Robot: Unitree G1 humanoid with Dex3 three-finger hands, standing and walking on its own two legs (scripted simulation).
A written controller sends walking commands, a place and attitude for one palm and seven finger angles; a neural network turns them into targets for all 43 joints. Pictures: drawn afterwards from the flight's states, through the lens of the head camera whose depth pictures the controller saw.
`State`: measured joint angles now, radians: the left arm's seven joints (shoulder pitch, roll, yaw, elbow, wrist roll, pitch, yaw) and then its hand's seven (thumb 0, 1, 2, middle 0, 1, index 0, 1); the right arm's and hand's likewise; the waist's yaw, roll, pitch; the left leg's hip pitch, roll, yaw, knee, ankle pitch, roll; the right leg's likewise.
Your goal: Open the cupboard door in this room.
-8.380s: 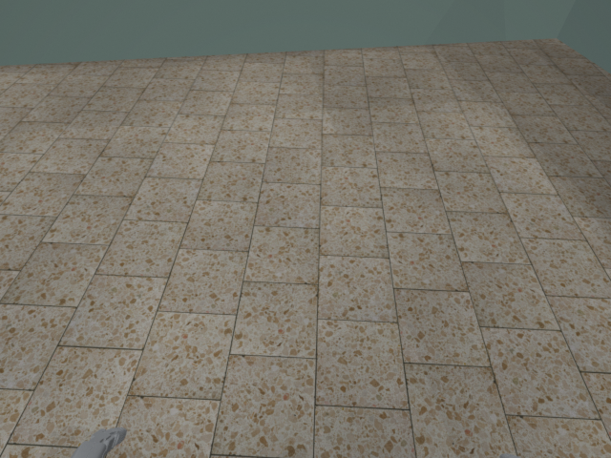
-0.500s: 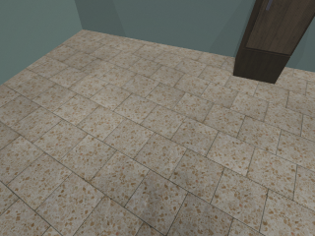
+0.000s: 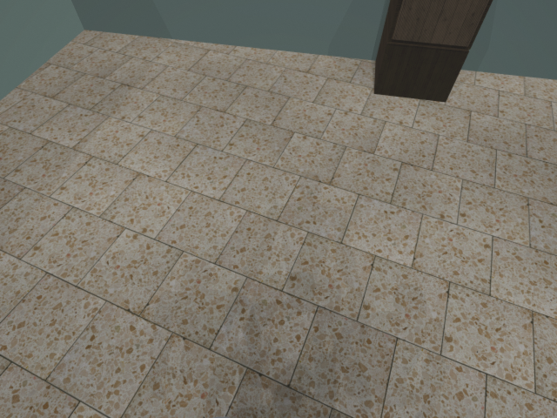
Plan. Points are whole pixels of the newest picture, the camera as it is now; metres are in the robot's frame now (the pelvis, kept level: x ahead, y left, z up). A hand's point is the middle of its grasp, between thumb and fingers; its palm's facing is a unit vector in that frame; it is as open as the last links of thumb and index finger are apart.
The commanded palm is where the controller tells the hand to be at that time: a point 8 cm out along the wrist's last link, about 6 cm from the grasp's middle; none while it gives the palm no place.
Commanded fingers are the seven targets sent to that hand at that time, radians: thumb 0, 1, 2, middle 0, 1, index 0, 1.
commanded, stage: stand and wait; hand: left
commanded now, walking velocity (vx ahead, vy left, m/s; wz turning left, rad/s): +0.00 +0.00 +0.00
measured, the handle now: out of the picture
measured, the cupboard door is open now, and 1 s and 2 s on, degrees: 0 0 0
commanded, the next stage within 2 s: turn or walk to find it in 0.84 s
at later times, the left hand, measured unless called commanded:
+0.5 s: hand out of the picture +0.05 +0.16 -0.17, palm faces +0.02 -0.98 -0.20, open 7.3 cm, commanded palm none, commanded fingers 0.00 0.90 0.90 -0.20 -0.30 -0.20 -0.30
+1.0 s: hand out of the picture +0.03 +0.21 -0.16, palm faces +0.00 -0.97 -0.25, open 7.3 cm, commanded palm none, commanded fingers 0.00 0.90 0.90 -0.20 -0.30 -0.20 -0.30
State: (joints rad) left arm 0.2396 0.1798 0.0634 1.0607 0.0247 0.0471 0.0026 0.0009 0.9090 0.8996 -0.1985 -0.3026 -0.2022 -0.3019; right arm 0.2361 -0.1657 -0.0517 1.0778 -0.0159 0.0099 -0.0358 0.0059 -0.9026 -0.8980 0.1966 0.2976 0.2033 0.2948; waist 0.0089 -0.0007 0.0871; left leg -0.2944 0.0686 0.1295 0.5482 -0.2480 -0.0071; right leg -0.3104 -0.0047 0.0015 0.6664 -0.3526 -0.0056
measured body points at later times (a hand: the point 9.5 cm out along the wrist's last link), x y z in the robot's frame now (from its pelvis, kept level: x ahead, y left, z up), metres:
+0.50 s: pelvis +0.02 -0.02 +0.00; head +0.04 -0.02 +0.45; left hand +0.05 +0.21 -0.15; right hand +0.06 -0.26 -0.15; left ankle +0.00 +0.12 -0.73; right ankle -0.02 -0.11 -0.73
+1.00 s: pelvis +0.00 +0.01 +0.01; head +0.01 +0.01 +0.46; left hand +0.03 +0.26 -0.14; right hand +0.00 -0.24 -0.15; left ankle +0.00 +0.12 -0.73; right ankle -0.02 -0.11 -0.73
